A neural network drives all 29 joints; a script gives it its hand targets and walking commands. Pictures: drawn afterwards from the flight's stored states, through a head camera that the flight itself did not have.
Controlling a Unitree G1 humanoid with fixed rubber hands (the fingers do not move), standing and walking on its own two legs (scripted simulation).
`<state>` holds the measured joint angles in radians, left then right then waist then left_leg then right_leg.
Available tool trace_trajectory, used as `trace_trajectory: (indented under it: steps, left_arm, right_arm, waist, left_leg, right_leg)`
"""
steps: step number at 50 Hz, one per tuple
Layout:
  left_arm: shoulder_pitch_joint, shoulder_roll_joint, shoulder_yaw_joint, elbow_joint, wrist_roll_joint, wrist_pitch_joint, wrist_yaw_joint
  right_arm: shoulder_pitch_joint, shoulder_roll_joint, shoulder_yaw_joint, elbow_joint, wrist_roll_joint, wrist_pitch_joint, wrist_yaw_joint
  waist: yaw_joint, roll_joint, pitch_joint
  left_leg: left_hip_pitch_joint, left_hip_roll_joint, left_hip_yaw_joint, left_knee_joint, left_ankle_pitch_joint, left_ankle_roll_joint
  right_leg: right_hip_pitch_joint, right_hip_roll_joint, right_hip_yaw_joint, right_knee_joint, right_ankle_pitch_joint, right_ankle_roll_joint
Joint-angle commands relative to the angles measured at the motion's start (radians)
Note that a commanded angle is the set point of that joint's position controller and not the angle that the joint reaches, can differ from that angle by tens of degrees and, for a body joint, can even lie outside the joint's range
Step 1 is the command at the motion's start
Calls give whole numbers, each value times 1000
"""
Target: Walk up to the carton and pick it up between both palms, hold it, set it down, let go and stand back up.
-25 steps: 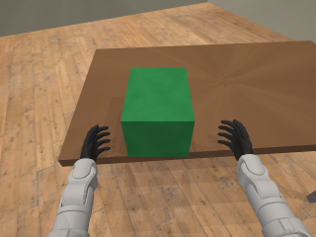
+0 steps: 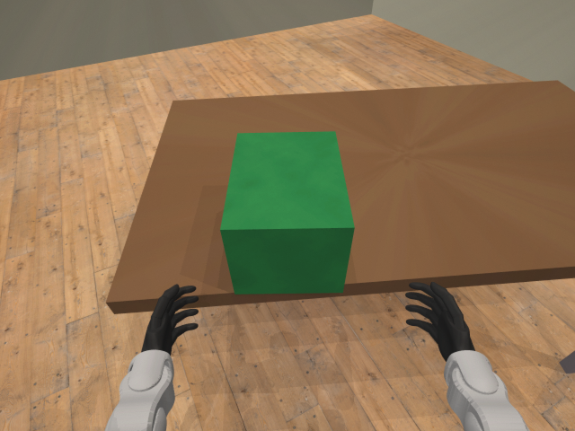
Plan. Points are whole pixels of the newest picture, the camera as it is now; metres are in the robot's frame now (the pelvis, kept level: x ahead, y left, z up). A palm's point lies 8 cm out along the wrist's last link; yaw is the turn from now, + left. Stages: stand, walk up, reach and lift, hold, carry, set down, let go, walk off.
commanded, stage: set down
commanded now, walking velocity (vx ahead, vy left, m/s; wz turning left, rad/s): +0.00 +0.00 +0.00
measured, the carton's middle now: (287, 208) +0.52 +0.04 +0.02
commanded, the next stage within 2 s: let go in 0.40 s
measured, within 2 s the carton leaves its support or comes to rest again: neither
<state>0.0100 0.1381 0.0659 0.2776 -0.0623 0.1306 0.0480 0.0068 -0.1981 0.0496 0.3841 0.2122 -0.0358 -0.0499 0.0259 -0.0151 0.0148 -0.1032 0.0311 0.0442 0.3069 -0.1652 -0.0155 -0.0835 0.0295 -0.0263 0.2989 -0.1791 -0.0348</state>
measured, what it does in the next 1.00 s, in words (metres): stands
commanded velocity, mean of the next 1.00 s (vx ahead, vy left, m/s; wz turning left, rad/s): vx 0.00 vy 0.00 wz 0.00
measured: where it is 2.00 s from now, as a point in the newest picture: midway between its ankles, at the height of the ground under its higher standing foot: outside the picture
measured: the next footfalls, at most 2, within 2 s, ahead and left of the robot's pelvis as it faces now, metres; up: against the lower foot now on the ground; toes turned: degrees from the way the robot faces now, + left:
none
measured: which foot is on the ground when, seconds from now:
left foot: down 0.00-1.00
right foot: down 0.00-1.00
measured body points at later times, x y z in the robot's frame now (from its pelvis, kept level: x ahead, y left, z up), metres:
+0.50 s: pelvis +0.02 +0.01 +0.00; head +0.02 +0.01 +0.45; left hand +0.21 +0.23 -0.05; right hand +0.21 -0.20 -0.05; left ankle +0.00 +0.13 -0.75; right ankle -0.01 -0.10 -0.75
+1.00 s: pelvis +0.00 +0.01 +0.00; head +0.01 +0.01 +0.45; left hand +0.17 +0.24 -0.09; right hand +0.16 -0.22 -0.10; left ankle +0.00 +0.13 -0.75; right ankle -0.01 -0.10 -0.75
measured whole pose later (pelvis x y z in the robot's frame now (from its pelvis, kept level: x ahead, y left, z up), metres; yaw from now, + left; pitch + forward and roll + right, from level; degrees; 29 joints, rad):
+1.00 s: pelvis +0.00 +0.01 +0.00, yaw +0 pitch -4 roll +0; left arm 0.20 0.21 0.01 0.52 0.02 0.09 0.00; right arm 0.19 -0.17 -0.03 0.71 -0.01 -0.13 0.03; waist 0.01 -0.01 0.06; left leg -0.10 0.03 0.04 0.39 -0.22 -0.01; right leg -0.08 0.03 -0.02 0.35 -0.21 -0.03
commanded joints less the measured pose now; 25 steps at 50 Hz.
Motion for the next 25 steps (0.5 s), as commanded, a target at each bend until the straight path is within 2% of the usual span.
trace_trajectory:
  steps: [1, 4, 5, 7, 8, 9, 10, 12, 14, 17, 19, 21, 25]
  left_arm:
    - [-65, 92, -2, -167, -1, -17, -1]
    - [-20, 98, -13, -187, -4, -22, 6]
    - [-37, 107, -14, -199, -8, -20, 5]
    - [-3, 107, -16, -184, -3, -16, 6]
    - [7, 107, -24, -184, -10, -12, 3]
    - [26, 108, -27, -169, -9, -10, 3]
    - [21, 114, -24, -179, -8, -7, 5]
    - [74, 101, -21, -135, -5, 8, -3]
    - [90, 99, -26, -130, -8, 8, -14]
    - [143, 103, -10, -97, 18, 2, -29]
    - [165, 110, -7, -96, 33, -5, -35]
    - [177, 109, -6, -80, 42, -11, -42]
    - [184, 140, -1, -65, 57, -38, -50]
  right_arm:
    - [-57, -86, -35, -151, -17, -27, 4]
    - [-6, -94, -50, -174, -26, -31, 15]
    - [-15, -95, -61, -174, -32, -29, 18]
    - [25, -81, -51, -172, -35, -21, 27]
    - [32, -91, -55, -180, -40, -20, 29]
    - [33, -91, -57, -187, -49, -18, 29]
    - [43, -98, -68, -178, -55, -13, 30]
    - [68, -92, -60, -175, -65, -7, 35]
    - [91, -84, -63, -158, -80, -9, 34]
    - [140, -74, -51, -124, -92, -25, 37]
    - [157, -72, -48, -110, -105, -36, 36]
    - [162, -83, -56, -85, -114, -53, 36]
    - [186, -88, -75, -8, -141, -99, 41]
  waist:
    - [-6, 27, -131]
    - [-2, 44, -106]
    - [-12, 37, -94]
    - [-1, 56, -81]
    - [-11, 39, -77]
    - [-1, 37, -58]
    - [-8, 50, -59]
    - [2, 22, -35]
    - [-7, 5, -52]
    - [9, -7, -45]
    - [8, 12, -61]
    - [5, -3, -48]
    - [6, 10, -70]
  left_leg:
    - [167, -49, -17, -3, 202, -6]
    - [177, -42, -14, 3, 247, -15]
    - [181, -47, -16, 4, 231, -16]
    - [183, -43, -20, 3, 242, -17]
    - [189, -40, -20, 0, 230, -16]
    - [186, -36, -21, -3, 226, -17]
    - [196, -38, -21, 0, 244, -22]
    - [202, -36, -19, 2, 245, -19]
    - [212, -39, -18, 10, 266, -18]
    - [228, -43, -16, 26, 346, -13]
    - [239, -39, -15, 28, 361, -16]
    - [239, -36, -13, 28, 371, -15]
    - [241, -37, -5, 42, 385, -20]
  right_leg:
    - [-64, -15, 44, -74, 144, 19]
    - [-76, -9, 35, -72, 156, 17]
    - [-100, -10, 30, -74, 147, 16]
    - [-111, -15, 35, -74, 145, 16]
    - [-106, -15, 33, -79, 138, 15]
    - [-105, -13, 30, -77, 127, 15]
    - [-109, -11, 27, -79, 136, 13]
    - [-110, -9, 25, -82, 132, 14]
    - [-114, -13, 26, -77, 167, 19]
    - [-105, -9, 27, -72, 229, 24]
    - [-92, -9, 27, -71, 243, 24]
    - [-73, -4, 21, -72, 253, 23]
    - [-71, -2, 13, -57, 270, 27]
